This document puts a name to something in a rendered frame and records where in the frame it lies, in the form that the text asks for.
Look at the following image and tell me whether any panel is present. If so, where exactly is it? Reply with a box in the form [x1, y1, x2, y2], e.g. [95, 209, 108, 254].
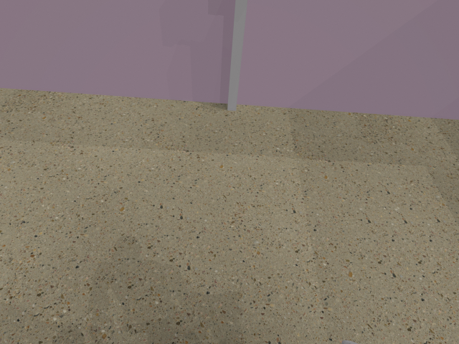
[227, 0, 247, 111]

